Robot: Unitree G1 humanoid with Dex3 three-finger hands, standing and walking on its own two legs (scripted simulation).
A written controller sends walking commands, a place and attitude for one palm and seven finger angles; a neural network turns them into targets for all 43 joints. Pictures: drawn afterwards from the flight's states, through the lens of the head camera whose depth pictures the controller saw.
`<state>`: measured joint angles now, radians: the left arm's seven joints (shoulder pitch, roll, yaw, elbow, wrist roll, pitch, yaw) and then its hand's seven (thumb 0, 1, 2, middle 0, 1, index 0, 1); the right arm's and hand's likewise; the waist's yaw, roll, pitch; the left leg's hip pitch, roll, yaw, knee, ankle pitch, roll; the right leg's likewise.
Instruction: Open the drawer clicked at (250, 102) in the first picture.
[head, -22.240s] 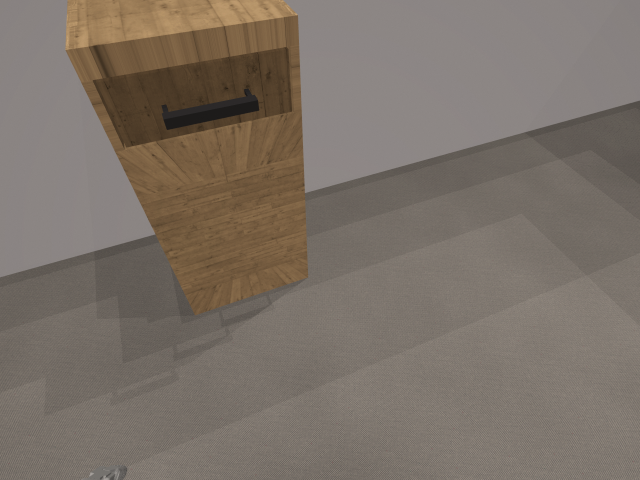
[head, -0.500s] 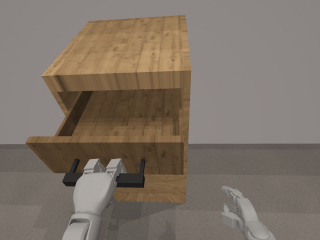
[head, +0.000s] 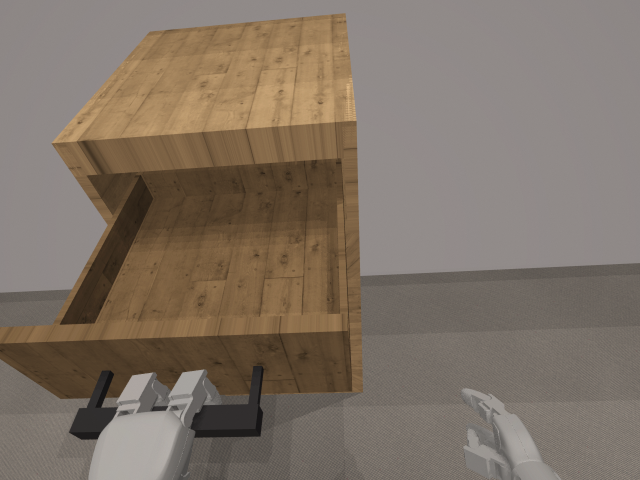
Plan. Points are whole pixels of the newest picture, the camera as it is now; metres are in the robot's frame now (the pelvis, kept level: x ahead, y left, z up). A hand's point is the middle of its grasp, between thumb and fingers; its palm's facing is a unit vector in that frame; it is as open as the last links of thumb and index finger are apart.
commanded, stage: pull the drawer open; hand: left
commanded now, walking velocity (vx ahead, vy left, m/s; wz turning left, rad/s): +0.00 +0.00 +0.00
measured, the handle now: (174, 399) +0.19 +0.19 +0.06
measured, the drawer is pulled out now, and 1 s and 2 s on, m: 0.28 0.29 0.29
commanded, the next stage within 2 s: open the thumb to release the handle in 0.04 s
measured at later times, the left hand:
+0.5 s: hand (160, 461) +0.13 +0.19 +0.04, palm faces +0.04 -0.15 -0.99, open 9.2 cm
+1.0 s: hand (155, 458) +0.14 +0.20 +0.04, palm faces +0.08 -0.14 -0.99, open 13.6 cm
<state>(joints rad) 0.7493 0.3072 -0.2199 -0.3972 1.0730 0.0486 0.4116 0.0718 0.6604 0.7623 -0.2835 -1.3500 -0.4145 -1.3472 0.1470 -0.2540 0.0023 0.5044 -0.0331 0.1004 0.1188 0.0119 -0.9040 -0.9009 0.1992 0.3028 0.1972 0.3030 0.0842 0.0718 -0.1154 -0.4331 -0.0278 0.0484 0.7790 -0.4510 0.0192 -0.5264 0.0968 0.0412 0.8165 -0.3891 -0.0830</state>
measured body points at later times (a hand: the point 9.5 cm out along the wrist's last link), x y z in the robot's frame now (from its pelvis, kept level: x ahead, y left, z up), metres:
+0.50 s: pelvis -0.01 -0.01 +0.00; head +0.00 -0.05 +0.45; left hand +0.13 +0.20 +0.10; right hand +0.23 -0.19 -0.09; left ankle -0.03 +0.11 -0.70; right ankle +0.01 -0.07 -0.71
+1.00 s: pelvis -0.01 +0.01 +0.00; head +0.01 -0.04 +0.45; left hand +0.13 +0.20 +0.09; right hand +0.22 -0.17 -0.10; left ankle -0.03 +0.11 -0.70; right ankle +0.01 -0.07 -0.71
